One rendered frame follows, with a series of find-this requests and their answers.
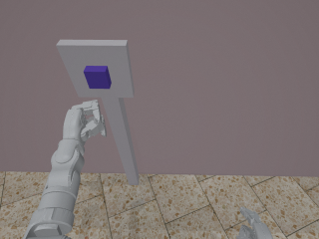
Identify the left robot hand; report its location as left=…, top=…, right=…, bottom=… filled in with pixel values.
left=63, top=100, right=107, bottom=145

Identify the panel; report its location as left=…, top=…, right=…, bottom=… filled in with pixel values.
left=56, top=39, right=140, bottom=185

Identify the right robot hand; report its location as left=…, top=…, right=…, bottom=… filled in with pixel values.
left=236, top=206, right=273, bottom=239

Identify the button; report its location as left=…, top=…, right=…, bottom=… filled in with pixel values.
left=84, top=66, right=112, bottom=89

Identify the robot left forearm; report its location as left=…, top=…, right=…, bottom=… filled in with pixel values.
left=23, top=138, right=85, bottom=239

